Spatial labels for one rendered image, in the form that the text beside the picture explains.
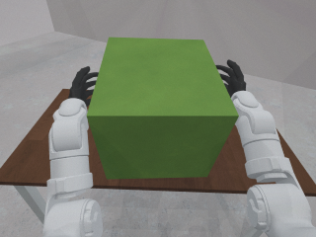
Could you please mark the robot right hand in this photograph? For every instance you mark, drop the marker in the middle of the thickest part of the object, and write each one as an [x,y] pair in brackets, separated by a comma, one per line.
[235,80]

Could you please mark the robot left hand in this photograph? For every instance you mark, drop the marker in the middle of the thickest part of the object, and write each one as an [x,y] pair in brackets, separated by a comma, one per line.
[80,86]

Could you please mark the right robot upper arm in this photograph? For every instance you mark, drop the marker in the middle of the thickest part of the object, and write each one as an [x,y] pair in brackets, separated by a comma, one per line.
[279,210]

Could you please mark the carton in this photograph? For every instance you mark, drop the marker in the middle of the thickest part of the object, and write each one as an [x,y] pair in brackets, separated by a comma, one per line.
[159,109]

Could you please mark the robot right forearm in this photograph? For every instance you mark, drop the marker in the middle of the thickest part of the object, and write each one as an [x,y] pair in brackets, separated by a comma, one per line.
[265,160]

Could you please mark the table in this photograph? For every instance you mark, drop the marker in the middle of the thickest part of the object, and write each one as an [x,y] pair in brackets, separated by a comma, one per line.
[28,167]

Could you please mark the robot left forearm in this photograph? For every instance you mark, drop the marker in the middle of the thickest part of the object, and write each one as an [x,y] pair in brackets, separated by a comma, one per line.
[68,145]

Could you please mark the left robot upper arm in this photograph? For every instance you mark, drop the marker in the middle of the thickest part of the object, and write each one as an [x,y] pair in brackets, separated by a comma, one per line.
[75,218]

